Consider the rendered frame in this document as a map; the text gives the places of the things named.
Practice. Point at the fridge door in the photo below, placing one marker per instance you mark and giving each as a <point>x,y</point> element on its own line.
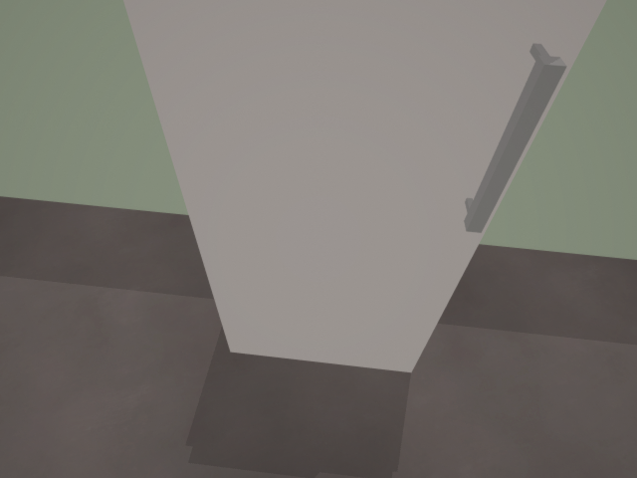
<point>325,150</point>

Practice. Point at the handle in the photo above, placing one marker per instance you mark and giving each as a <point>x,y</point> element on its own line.
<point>543,79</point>

